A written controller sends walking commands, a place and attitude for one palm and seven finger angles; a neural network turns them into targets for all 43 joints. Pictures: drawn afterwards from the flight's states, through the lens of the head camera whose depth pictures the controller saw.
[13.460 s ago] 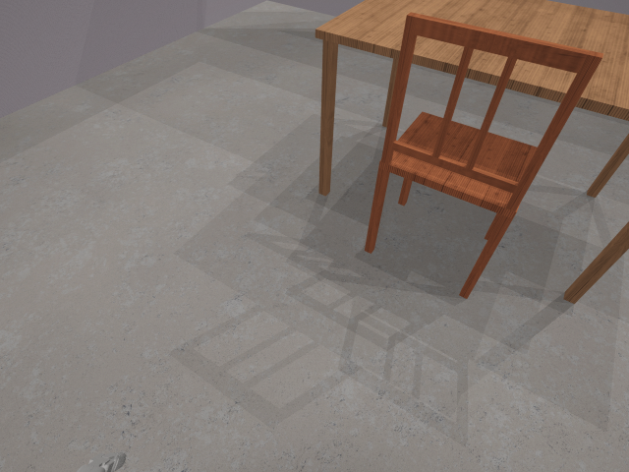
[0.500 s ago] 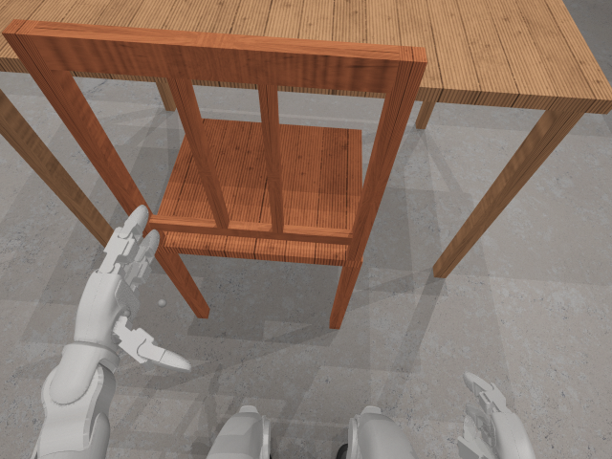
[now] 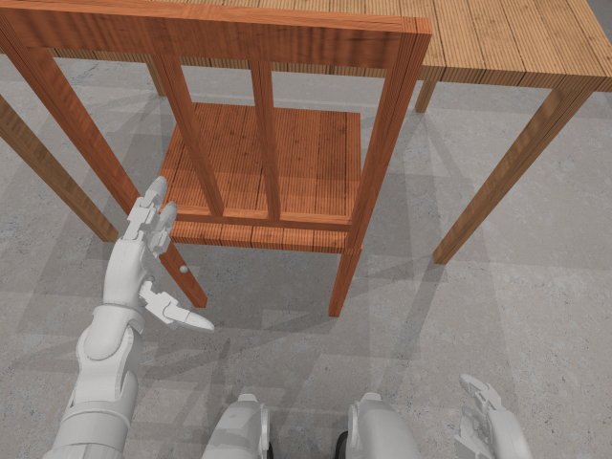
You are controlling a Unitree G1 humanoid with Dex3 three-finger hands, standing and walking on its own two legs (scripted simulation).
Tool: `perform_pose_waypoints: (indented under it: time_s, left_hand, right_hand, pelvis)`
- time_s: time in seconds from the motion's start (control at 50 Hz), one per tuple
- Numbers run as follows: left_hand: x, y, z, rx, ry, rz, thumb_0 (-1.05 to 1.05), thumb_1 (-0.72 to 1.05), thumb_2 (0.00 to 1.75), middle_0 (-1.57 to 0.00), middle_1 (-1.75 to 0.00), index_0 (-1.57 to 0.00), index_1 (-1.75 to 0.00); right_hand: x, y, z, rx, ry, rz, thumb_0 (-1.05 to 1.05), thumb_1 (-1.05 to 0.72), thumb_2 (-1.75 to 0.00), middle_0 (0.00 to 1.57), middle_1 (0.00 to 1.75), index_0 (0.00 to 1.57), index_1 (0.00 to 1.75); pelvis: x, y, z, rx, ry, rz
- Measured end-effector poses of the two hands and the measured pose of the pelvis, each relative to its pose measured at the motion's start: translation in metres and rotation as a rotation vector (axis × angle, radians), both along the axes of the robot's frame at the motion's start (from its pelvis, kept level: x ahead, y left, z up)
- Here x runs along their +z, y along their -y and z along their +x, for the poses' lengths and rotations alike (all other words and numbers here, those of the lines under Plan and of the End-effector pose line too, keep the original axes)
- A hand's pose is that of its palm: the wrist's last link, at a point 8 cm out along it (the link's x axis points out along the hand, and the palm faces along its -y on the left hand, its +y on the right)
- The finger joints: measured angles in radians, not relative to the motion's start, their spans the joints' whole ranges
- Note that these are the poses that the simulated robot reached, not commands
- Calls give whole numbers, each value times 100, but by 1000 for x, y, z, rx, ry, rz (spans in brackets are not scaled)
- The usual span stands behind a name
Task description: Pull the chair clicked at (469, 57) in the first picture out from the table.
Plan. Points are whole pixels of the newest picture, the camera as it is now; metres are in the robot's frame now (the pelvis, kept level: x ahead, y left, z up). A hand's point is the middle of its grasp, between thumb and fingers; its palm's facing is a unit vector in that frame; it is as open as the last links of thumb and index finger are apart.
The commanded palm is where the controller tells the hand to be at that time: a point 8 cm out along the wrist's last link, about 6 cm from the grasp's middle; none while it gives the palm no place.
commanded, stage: aim the fingers beside a spindle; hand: left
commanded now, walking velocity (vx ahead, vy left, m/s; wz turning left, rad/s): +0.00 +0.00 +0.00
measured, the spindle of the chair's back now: (197, 151) +0.52 +0.17 +0.05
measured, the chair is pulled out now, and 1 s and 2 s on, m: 0.00 0.00 0.00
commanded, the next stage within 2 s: push the fingers through the gap in 0.86 s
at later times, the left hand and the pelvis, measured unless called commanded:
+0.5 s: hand (192, 251) +0.37 +0.16 +0.01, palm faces -0.06 -1.00 -0.05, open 16.9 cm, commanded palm +0.35 +0.21 +0.01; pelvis +0.00 +0.00 -0.01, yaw -1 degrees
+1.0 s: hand (195, 256) +0.37 +0.16 +0.01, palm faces -0.07 -1.00 -0.04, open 16.9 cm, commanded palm +0.35 +0.21 +0.01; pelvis +0.00 +0.00 -0.01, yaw +0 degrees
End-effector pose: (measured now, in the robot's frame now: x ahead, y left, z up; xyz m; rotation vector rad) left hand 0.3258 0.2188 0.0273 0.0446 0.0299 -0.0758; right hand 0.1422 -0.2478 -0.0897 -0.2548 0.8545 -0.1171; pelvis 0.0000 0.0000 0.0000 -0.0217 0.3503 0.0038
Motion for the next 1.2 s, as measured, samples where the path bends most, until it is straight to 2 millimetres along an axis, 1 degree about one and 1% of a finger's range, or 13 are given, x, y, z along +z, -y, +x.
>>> perform_pose_waypoints:
  time_s: [0.16, 0.28, 0.34, 0.4, 0.5, 0.64, 0.84, 1.0, 1.08, 1.2]
  left_hand:
    - [-4, 4, 16, 0, 17, 4, -1, -50, 30, -6, -8, -6, -8]
    - [-12, 10, 26, 0, 7, -3, -1, -50, 30, -6, -8, -6, -8]
    - [-15, 9, 31, 5, 7, -1, -1, -50, 30, -6, -8, -6, -8]
    - [-15, 5, 33, 13, 11, 8, -1, -50, 30, -6, -8, -6, -8]
    - [-11, 3, 30, 15, 15, 4, -1, -50, 30, -6, -8, -6, -8]
    - [-14, 7, 24, 6, 7, 1, -1, -50, 30, -6, -8, -6, -8]
    - [-15, 5, 28, 15, 17, 3, -1, -50, 30, -6, -8, -6, -8]
    - [-15, 7, 25, 7, 13, 0, -1, -50, 30, -6, -8, -6, -8]
    - [-16, 8, 31, 9, 16, 3, -1, -50, 30, -6, -8, -6, -8]
    - [-15, 9, 49, 9, 30, 8, -1, -50, 30, -6, -8, -6, -8]
  right_hand:
    - [-10, 2, -10, -12, -39, -2, 1, -90, -90, 21, 30, 20, 30]
    - [-16, 4, -20, -26, -76, -2, 1, -90, -90, 21, 30, 20, 30]
    - [-18, 5, -26, -35, -94, -4, 1, -90, -90, 21, 30, 20, 30]
    - [-19, 6, -30, -46, -108, -3, 1, -90, -90, 21, 30, 20, 30]
    - [-19, 5, -34, -52, -125, 5, 1, -90, -90, 20, 30, 20, 30]
    - [-18, 3, -30, -44, -120, 4, 1, -90, -90, 21, 30, 20, 30]
    - [-17, 0, -17, -27, -93, 3, 1, -90, -90, 20, 30, 20, 30]
    - [-17, -2, -14, -20, -94, 8, 1, -90, -90, 20, 30, 20, 30]
    - [-19, -1, -15, -19, -101, 2, 1, -90, -90, 21, 30, 20, 30]
    - [-23, 1, -22, -31, -124, -5, 1, -90, -90, 21, 30, 20, 30]
  pelvis:
    - [-6, 0, -3, -1, -16, -1]
    - [-9, 0, -5, -4, -28, 0]
    - [-11, 0, -5, -8, -33, 0]
    - [-11, 0, -5, -9, -34, -1]
    - [-9, -1, -4, -10, -34, -1]
    - [-8, -3, -3, -8, -34, -2]
    - [-11, -3, -3, -7, -35, -4]
    - [-10, -4, -1, -5, -36, -5]
    - [-11, -4, -2, -2, -39, -7]
    - [-14, -3, -3, -1, -48, -9]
